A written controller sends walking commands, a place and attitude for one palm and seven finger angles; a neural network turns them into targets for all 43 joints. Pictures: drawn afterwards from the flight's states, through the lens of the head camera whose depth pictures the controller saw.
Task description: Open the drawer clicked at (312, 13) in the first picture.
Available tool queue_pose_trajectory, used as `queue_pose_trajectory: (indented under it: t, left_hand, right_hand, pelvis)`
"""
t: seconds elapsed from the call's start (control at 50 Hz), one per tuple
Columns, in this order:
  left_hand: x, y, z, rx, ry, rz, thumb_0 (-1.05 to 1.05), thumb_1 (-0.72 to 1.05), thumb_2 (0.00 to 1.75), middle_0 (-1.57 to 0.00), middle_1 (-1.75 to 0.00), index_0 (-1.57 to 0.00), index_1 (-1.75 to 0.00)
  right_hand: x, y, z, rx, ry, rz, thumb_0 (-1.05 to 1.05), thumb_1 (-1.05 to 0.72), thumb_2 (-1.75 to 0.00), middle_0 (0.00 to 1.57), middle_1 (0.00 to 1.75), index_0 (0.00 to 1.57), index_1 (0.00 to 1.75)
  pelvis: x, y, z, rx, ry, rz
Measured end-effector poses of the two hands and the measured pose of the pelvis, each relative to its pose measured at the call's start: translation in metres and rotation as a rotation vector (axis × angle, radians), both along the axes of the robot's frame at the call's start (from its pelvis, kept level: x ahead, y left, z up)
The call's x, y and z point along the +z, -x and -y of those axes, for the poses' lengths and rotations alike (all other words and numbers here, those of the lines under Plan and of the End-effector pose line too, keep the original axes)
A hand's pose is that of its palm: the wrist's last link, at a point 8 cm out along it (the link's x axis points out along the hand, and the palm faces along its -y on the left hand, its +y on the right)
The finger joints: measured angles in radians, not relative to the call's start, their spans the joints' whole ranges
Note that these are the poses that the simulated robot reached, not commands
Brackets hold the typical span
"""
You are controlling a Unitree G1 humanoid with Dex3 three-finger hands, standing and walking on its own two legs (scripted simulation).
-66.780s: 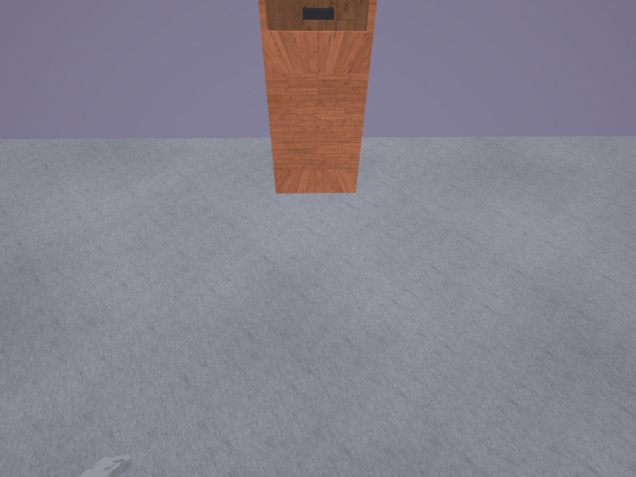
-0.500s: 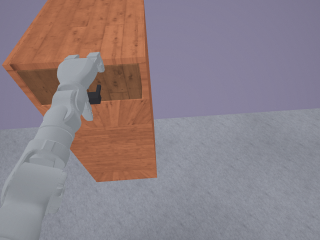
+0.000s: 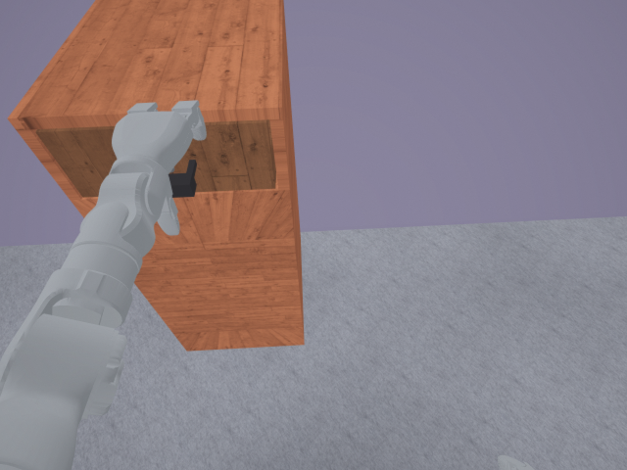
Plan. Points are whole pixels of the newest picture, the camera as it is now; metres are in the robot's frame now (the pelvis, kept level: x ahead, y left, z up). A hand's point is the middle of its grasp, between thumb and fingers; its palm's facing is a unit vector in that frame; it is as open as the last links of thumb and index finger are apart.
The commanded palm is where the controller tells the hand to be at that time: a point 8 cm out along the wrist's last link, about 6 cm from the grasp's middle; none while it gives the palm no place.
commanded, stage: re-aim the fingers above the handle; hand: left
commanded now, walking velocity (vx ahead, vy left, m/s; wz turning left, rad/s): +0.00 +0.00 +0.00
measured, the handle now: (163, 176) +0.54 +0.24 +0.06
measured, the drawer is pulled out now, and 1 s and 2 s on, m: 0.00 0.00 0.00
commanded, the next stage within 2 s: lower the fingers behind the handle in 0.38 s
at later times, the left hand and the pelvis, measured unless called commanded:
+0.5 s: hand (157, 156) +0.49 +0.21 +0.13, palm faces +0.12 -0.03 -0.99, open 13.8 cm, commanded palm +0.46 +0.21 +0.18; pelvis +0.02 +0.00 +0.00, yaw -1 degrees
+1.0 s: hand (146, 188) +0.48 +0.24 +0.09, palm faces +0.03 -0.01 -1.00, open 13.8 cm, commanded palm +0.46 +0.22 +0.14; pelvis +0.01 +0.01 -0.01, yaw +0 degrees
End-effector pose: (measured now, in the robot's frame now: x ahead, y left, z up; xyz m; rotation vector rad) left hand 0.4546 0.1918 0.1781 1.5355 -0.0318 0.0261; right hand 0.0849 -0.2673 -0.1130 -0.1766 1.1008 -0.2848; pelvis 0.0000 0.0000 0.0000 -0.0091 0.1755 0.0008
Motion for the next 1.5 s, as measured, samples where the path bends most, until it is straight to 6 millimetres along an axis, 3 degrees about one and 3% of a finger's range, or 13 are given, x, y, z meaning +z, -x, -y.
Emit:
queue_pose_trajectory:
  t: [0.16, 0.26, 0.34, 0.4, 0.54, 0.64, 0.74, 0.86, 0.96, 1.04, 1.14, 1.24, 1.5]
  left_hand:
    - [0.001, -0.008, -0.032, 0.164, -0.039, -0.067, 0.00, -0.49, 0.30, -0.31, -1.20, -0.32, -1.20]
    - [-0.014, 0.000, -0.022, 0.070, -0.021, -0.147, 0.00, -0.49, 0.30, -0.31, -1.20, -0.32, -1.20]
    - [-0.019, 0.002, 0.000, -0.068, 0.017, -0.115, 0.00, -0.49, 0.30, -0.32, -1.20, -0.32, -1.20]
    - [-0.011, -0.001, 0.006, -0.108, 0.029, -0.024, 0.00, -0.49, 0.30, -0.32, -1.20, -0.32, -1.20]
    - [0.009, -0.011, -0.021, 0.084, -0.025, 0.065, 0.00, -0.49, 0.30, -0.32, -1.21, -0.34, -1.22]
    - [-0.009, -0.006, -0.032, 0.185, -0.026, -0.104, 0.00, -0.49, 0.30, -0.32, -1.21, -0.34, -1.23]
    - [-0.029, 0.002, -0.025, 0.058, 0.004, -0.187, 0.00, -0.49, 0.30, -0.32, -1.20, -0.33, -1.22]
    - [-0.032, 0.004, -0.019, -0.069, 0.018, -0.065, 0.00, -0.49, 0.30, -0.32, -1.20, -0.33, -1.21]
    - [-0.035, -0.002, -0.037, 0.043, -0.002, 0.007, 0.00, -0.49, 0.30, -0.32, -1.20, -0.32, -1.21]
    - [-0.044, -0.004, -0.045, 0.130, -0.037, -0.043, 0.00, -0.49, 0.30, -0.32, -1.20, -0.32, -1.20]
    - [-0.054, -0.007, -0.031, 0.098, -0.013, -0.121, 0.00, -0.49, 0.30, -0.32, -1.20, -0.32, -1.21]
    - [-0.048, -0.011, -0.031, 0.049, -0.002, -0.091, 0.00, -0.49, 0.30, -0.32, -1.20, -0.32, -1.22]
    - [-0.059, -0.012, -0.028, 0.058, -0.007, -0.024, 0.00, -0.49, 0.30, -0.32, -1.20, -0.33, -1.29]
  right_hand:
    - [-0.008, 0.020, -0.003, -0.036, -0.042, -0.069, 0.01, -0.91, -0.90, 0.20, 0.30, 0.20, 0.30]
    - [-0.008, 0.026, -0.002, -0.038, -0.033, -0.112, 0.01, -0.91, -0.90, 0.20, 0.30, 0.20, 0.30]
    - [-0.005, 0.021, 0.001, -0.037, -0.009, -0.107, 0.01, -0.90, -0.90, 0.20, 0.30, 0.20, 0.30]
    - [-0.004, 0.013, 0.001, -0.037, -0.004, -0.081, 0.01, -0.91, -0.90, 0.20, 0.30, 0.20, 0.30]
    - [-0.010, -0.002, -0.008, -0.017, -0.055, -0.053, 0.01, -0.91, -0.90, 0.20, 0.30, 0.20, 0.30]
    - [-0.008, -0.008, -0.014, -0.013, -0.073, -0.047, 0.01, -0.91, -0.90, 0.20, 0.30, 0.20, 0.30]
    - [0.000, -0.008, -0.009, -0.011, -0.023, -0.037, 0.01, -0.90, -0.90, 0.20, 0.30, 0.20, 0.30]
    - [0.000, 0.001, -0.001, -0.009, 0.020, -0.056, 0.01, -0.90, -0.90, 0.20, 0.30, 0.20, 0.30]
    - [-0.009, 0.015, -0.002, -0.013, 0.001, -0.101, 0.01, -0.91, -0.90, 0.20, 0.30, 0.20, 0.30]
    - [-0.015, 0.029, -0.007, -0.029, -0.026, -0.140, 0.01, -0.91, -0.90, 0.20, 0.30, 0.20, 0.30]
    - [-0.015, 0.042, -0.013, -0.053, -0.026, -0.166, 0.01, -0.91, -0.90, 0.20, 0.30, 0.20, 0.30]
    - [-0.013, 0.050, -0.014, -0.067, -0.011, -0.166, 0.01, -0.90, -0.90, 0.20, 0.30, 0.20, 0.30]
    - [-0.018, 0.054, -0.013, -0.053, -0.018, -0.185, 0.01, -0.91, -0.90, 0.20, 0.30, 0.20, 0.30]
  pelvis:
    - [0.002, -0.009, 0.004, -0.017, -0.002, -0.017]
    - [0.003, -0.016, 0.003, -0.004, 0.002, -0.002]
    - [0.002, -0.017, 0.002, 0.000, 0.004, 0.001]
    - [0.001, -0.017, 0.000, -0.006, 0.004, -0.006]
    - [0.001, -0.017, -0.003, -0.018, 0.000, -0.025]
    - [0.003, -0.018, -0.003, -0.012, -0.002, -0.012]
    - [0.003, -0.017, -0.001, -0.003, 0.001, 0.001]
    - [-0.003, -0.011, -0.003, 0.001, 0.008, -0.022]
    - [-0.007, -0.008, -0.005, -0.003, 0.010, -0.057]
    - [-0.007, -0.009, -0.007, -0.002, 0.012, -0.066]
    - [-0.006, -0.011, -0.008, 0.001, 0.014, -0.057]
    - [-0.007, -0.011, -0.009, -0.004, 0.016, -0.059]
    - [-0.014, -0.006, -0.012, -0.009, 0.019, -0.098]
